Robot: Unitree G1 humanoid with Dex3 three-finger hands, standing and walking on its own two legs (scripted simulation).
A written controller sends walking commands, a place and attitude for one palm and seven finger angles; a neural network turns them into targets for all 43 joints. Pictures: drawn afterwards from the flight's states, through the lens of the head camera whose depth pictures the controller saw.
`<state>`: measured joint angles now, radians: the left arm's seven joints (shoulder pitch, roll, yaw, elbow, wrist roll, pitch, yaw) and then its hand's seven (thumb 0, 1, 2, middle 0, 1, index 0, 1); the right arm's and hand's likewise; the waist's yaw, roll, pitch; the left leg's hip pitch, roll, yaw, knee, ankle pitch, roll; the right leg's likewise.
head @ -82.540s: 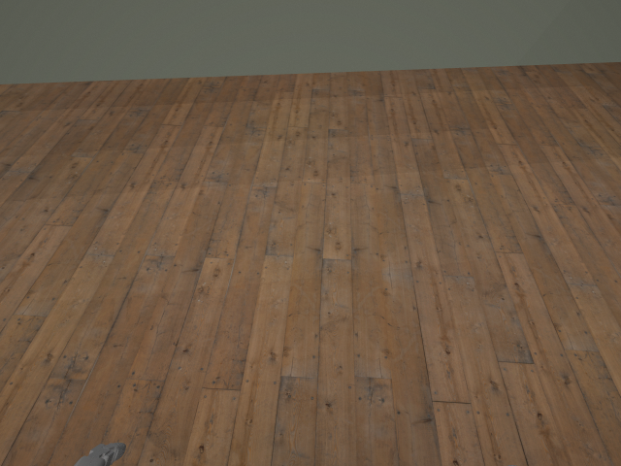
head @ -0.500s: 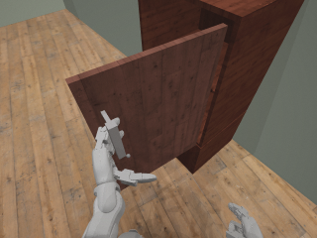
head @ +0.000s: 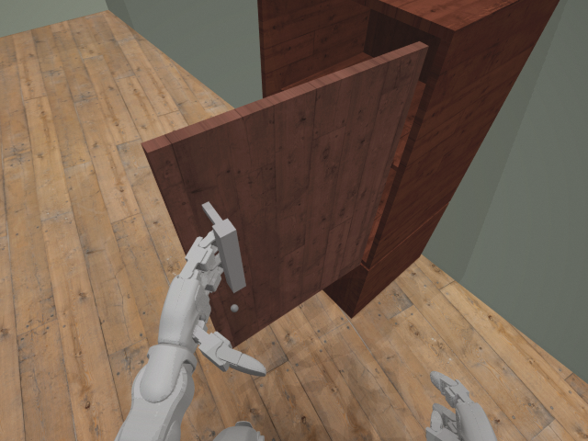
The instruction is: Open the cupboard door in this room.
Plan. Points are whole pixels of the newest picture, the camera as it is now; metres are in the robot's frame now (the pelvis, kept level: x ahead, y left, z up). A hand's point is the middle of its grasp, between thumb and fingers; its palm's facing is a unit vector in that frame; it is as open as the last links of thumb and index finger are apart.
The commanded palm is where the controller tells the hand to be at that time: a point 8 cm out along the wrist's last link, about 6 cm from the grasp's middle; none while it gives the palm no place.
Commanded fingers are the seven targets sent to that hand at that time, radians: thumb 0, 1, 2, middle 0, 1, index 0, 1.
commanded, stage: slide the hand sideways off the handle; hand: left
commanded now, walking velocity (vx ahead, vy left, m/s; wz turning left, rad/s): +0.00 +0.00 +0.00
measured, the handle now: (223, 248) +0.35 +0.12 +0.07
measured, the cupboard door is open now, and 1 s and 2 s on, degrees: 84 84 84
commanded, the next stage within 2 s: draw the hand back to the body in 0.76 s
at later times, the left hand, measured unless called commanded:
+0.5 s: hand (188, 344) +0.23 +0.14 +0.06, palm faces -0.04 -1.00 -0.04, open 16.3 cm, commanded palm +0.21 +0.20 +0.06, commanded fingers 0.00 -0.50 0.30 -0.15 -0.30 -0.15 -0.30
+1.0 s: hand (150, 353) +0.21 +0.18 +0.07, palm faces -0.06 -1.00 -0.04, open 16.3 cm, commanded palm +0.18 +0.24 +0.08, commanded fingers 0.00 -0.50 0.30 -0.15 -0.30 -0.15 -0.30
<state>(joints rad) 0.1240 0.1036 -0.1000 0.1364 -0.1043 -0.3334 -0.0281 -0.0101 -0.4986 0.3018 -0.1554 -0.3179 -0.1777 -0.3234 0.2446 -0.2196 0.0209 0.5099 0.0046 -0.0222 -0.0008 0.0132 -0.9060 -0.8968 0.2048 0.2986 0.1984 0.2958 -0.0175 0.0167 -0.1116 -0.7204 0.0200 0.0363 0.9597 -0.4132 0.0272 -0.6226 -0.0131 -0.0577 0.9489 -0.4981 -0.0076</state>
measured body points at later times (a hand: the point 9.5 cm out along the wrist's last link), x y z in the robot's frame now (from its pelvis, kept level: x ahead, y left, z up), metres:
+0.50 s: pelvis +0.01 -0.02 -0.01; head +0.05 -0.02 +0.44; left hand +0.22 +0.19 +0.06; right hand +0.20 -0.24 -0.09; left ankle +0.04 +0.10 -0.68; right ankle -0.01 -0.12 -0.68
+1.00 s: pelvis +0.00 -0.01 -0.01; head +0.04 -0.01 +0.44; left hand +0.21 +0.23 +0.07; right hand +0.19 -0.24 -0.08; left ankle +0.04 +0.10 -0.68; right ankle -0.01 -0.12 -0.68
